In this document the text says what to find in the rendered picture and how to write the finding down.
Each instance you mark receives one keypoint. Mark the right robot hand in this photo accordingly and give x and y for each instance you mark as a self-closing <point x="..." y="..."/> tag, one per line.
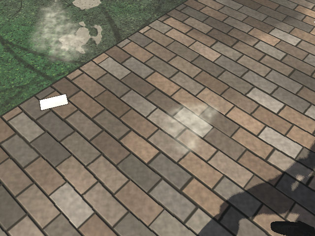
<point x="290" y="228"/>

